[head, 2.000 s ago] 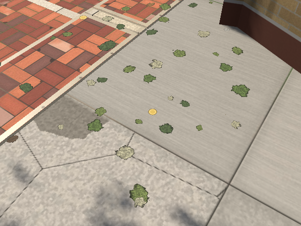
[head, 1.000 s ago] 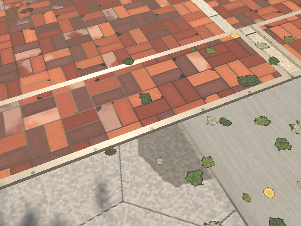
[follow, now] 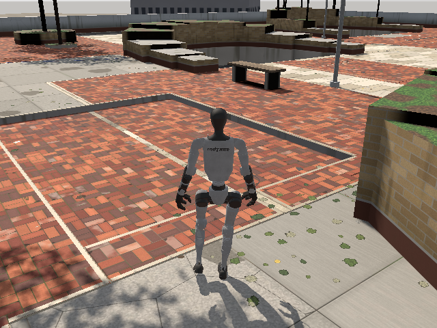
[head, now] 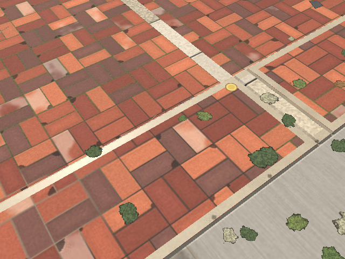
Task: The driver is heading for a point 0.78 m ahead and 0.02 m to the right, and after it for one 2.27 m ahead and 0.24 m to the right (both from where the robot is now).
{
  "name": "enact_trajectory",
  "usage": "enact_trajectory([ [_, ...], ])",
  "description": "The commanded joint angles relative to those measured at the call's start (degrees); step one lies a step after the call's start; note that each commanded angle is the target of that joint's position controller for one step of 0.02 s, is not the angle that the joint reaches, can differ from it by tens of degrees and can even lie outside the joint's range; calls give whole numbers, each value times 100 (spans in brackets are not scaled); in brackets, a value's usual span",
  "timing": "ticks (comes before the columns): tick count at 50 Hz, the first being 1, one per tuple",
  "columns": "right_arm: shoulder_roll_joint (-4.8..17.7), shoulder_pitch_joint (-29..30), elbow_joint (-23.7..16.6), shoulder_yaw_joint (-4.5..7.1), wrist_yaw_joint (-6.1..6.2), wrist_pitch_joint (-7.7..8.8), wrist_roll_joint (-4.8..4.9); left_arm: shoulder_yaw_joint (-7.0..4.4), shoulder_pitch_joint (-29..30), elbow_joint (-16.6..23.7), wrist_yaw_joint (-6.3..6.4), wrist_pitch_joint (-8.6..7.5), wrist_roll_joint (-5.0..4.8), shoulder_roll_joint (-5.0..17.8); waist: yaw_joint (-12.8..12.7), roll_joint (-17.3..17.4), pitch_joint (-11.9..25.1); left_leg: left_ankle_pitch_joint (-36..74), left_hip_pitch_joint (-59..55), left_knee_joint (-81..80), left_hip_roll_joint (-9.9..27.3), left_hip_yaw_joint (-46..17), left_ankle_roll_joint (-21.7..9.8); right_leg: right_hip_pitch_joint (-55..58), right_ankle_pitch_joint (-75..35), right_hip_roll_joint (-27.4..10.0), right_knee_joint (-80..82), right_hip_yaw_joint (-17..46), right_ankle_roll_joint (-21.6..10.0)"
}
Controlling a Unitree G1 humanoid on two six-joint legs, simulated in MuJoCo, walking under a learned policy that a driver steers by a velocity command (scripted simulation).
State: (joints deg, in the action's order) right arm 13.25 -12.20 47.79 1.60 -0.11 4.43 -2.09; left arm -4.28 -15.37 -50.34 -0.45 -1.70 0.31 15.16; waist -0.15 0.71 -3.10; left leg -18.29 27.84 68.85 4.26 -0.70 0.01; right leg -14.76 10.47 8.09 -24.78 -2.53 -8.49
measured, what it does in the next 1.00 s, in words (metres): walks ahead: left foot, then right foot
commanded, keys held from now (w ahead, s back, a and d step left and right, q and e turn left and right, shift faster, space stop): w+e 0.30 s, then w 0.52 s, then w+q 0.18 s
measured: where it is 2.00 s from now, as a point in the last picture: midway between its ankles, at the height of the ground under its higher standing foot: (214, 192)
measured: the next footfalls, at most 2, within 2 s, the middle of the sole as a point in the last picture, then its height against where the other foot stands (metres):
left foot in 0.36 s outside the picture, level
right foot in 0.84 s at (224, 239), level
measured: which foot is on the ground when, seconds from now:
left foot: up 0.00-0.34, down 0.36-0.86, up 0.88-1.00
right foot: down 0.00-0.36, up 0.38-0.82, down 0.84-1.00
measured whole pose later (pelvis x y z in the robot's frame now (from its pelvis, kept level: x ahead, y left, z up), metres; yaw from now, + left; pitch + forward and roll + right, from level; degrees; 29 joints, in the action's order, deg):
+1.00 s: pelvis +0.50 -0.07 +0.01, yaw -14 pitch +0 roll +1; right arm 14.3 -20.5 52.9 2.6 -1.2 2.3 -1.0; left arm -1.4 -12.9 -47.0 -0.3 -4.3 1.6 13.0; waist 1.4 2.0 -1.2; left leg -18.5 23.4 61.4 1.7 -0.5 -3.7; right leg -13.1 11.2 1.1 -23.6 -6.8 -4.3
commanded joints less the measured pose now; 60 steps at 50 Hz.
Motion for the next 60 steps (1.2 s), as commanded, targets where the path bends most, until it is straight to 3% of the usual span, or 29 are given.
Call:
enact_trajectory([
  [1, 439, -397, -274, 95, -38, -186, -92, -141, -226, 258, 15, -204, -44, 703, 198, -10, 269, 220, 507, -559, 171, -27, 193, 365, -1887, -1544, 1261, 1729, -912],
  [7, 462, 991, -780, 55, -85, -221, -29, -174, -882, 203, 11, -178, -48, 815, -305, -369, 96, 1572, 1040, -2260, 49, 56, 347, 764, -1780, -1304, 1204, 1795, -518],
  [12, 521, 1735, -1100, -1, -122, -130, 30, -179, -1244, 219, 69, -146, 44, 887, -580, -468, 99, 1622, 1023, -3132, -237, 36, 238, 1424, -2399, -1437, 737, 2131, -470],
  [15, 716, 1304, -1077, 41, -103, -44, 66, -212, -901, 361, 126, -153, 80, 1042, -247, -577, 166, 1192, -30, -3769, -411, -70, 37, 1246, -2705, -1518, 348, 2365, -236],
  [16, 835, 756, -904, 93, -66, -11, 67, -218, -730, 403, 115, -178, 84, 1100, -8, -573, 371, 1002, -790, -3922, -563, 22, -78, 1106, -3200, -1457, -42, 2308, -128],
  [17, 966, -6, -674, 162, -7, 57, 36, -196, -680, 384, 72, -218, 46, 1058, 355, -306, 743, 1160, -1799, -4287, -557, 60, -238, 933, -3392, -1170, -961, 2040, 6],
  [18, 1292, -849, -589, 252, 84, 120, -72, -97, -747, 469, 21, -275, -10, 745, 675, 154, 1450, 353, -3052, -4449, 393, -878, -529, 329, -2321, -847, -2353, 1700, 142],
  [19, 1825, -1163, -595, 373, 126, 73, -192, 28, -1434, 585, 18, -283, -176, 152, 379, 1386, 2107, -51, -4507, -4805, 1961, -3433, -1199, -1357, 1391, 35, -4038, 1016, 380],
  [20, 1598, -989, -523, 389, 75, -16, -41, -7, -1594, 459, 55, -235, -2, 589, 248, 1251, 1979, -786, -4148, -5273, 2060, -4628, -1502, -2050, 1928, -166, -4709, 991, 324],
  [21, 1053, -536, -604, 278, 36, -31, 11, -26, -1201, 387, 43, -189, 77, 682, 167, 420, 1050, -1036, -3326, -5388, 1776, -3732, -1390, -2154, 1359, -475, -4844, 1057, 334],
  [22, 730, -268, -591, 199, -2, -15, 25, 2, -754, 469, -6, -190, 114, 614, 167, 56, 583, -484, -2690, -5473, 1431, -2873, -1243, -2070, 984, -630, -4565, 998, 362],
  [24, 598, -274, -414, 144, 2, 44, 34, 25, -546, 554, -90, -119, 184, 508, 5, 452, 289, 751, -2096, -5642, 930, -1797, -998, -1793, 826, -839, -4081, 928, 452],
  [26, 636, -510, -240, 152, -39, 149, 85, 55, -601, 527, -132, -45, 210, 427, -62, 548, 380, 1753, -2027, -5668, 814, -1366, -1035, -1641, 779, -794, -3928, 840, 518],
  [29, 750, -705, -71, 189, -65, 216, 134, 110, -114, 698, -173, -23, 222, 356, -70, 498, 267, 1972, -2069, -5934, 837, -1001, -1171, -2030, 419, -944, -3450, 685, 630],
  [34, 793, -1005, 150, 203, -89, 146, 145, 304, 1086, 1047, -245, -74, 166, 127, 183, 493, 21, 1927, -1850, -6148, 587, -379, -1065, -1677, -460, -1167, -1702, 107, 756],
  [38, 981, -1315, 337, 250, -90, 92, 136, 293, 1419, 1161, -187, -106, 127, 272, 269, 480, 5, 2303, -2195, -5853, 842, -422, -979, -1230, -311, -1043, -1033, -78, 608],
  [40, 1045, -1301, 400, 265, -70, 38, 133, 263, 1208, 1117, -141, -139, 157, 325, 124, 447, 45, 2730, -2356, -5442, 916, -403, -908, -788, -47, -907, -683, -160, 458],
  [41, 1037, -1277, 435, 258, -59, 11, 152, 222, 741, 947, -106, -177, 195, 357, -113, 298, 219, 3305, -2315, -4820, 772, -226, -814, -116, -88, -755, -303, -221, 367],
  [42, 859, -1386, 462, 199, -56, 2, 163, 124, -79, 654, -45, -250, 278, 561, -391, -15, 693, 3378, -1913, -3705, 457, -19, -697, 1085, -25, -838, -126, -4, 222],
  [43, 571, -1279, 215, 101, -57, 15, 166, -2, -1158, 531, 32, -302, 393, 1038, -830, -786, 1500, 1669, -938, -1960, 101, 254, -541, 2404, 727, -2308, 152, 1598, -81],
  [44, 200, -1793, 123, 43, -38, 0, 268, -135, -1262, 474, 63, -224, 283, 1538, -576, -1918, 1780, -1294, 716, -450, -743, 385, -408, 3103, 1223, -3439, 980, 3778, -613],
  [45, 834, -1375, 228, 205, 16, -80, 123, -52, -907, 516, 54, -183, 125, 1073, -541, -799, 1071, -1027, 1105, -35, -409, -198, -491, 2439, 1512, -3167, 1055, 3451, -501],
  [46, 752, -1119, 171, 218, -37, -72, 149, 53, -402, 579, 32, -211, 110, 729, -320, -598, 517, -456, 1052, -160, -199, -317, -522, 1787, 1162, -2891, 1178, 2642, -344],
  [47, 612, -1057, 212, 195, -64, -88, 177, 111, -145, 575, 7, -259, 116, 481, -169, -516, 293, -111, 809, -380, -51, -292, -487, 1311, 570, -2627, 1380, 2022, -178],
  [49, 494, -1151, 335, 200, -132, -220, 63, 164, -30, 502, 44, -348, 93, 282, 31, -651, 148, 203, 480, -559, 55, -233, -369, 882, -144, -2284, 1593, 1191, 61],
  [52, 358, -873, 267, 214, -212, -331, 55, 124, -289, 318, 75, -474, 46, 349, 116, -481, 97, 652, 745, -530, 49, -176, -292, 953, -1210, -2210, 1676, 545, 79],
  [55, 298, -289, 73, 210, -260, -369, 43, 113, -573, 153, 100, -477, 46, 324, 45, -437, -46, 1177, 1306, -772, 97, -120, -232, 1146, -1654, -2195, 1717, 83, 72],
  [56, 269, -122, -1, 198, -271, -365, 41, 129, -591, 112, 113, -471, 50, 280, 62, -406, -150, 1336, 1342, -1021, 61, -45, -204, 1130, -2276, -2156, 1636, -133, 82],
  [60, 20, 551, -256, 52, -320, -336, 27, 138, -632, -6, 186, -423, 17, 340, -22, -506, -218, 1970, 546, -2632, -189, 621, -245, 943, -3833, -1951, 1142, -930, 236],
])
Keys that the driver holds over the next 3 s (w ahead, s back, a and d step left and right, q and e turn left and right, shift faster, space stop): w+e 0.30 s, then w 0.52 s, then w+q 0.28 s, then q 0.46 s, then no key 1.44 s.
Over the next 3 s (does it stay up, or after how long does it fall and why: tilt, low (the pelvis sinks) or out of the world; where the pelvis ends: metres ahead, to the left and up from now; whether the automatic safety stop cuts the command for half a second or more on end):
stays up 0.73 -0.15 0.01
